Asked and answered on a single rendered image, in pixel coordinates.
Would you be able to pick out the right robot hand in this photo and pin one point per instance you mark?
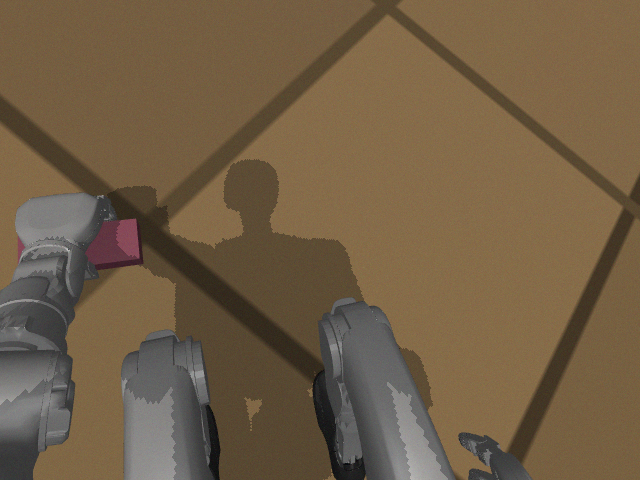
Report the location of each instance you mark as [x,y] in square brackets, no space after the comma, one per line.
[504,466]

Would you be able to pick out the right robot foot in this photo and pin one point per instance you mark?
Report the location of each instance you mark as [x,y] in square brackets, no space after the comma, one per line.
[326,422]

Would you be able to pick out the left robot arm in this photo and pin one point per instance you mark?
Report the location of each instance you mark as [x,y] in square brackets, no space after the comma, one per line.
[36,390]

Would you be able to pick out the small box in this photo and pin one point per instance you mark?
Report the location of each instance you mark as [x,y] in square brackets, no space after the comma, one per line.
[118,244]

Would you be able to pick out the left robot hand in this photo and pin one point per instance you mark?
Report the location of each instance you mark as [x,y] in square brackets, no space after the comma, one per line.
[75,218]

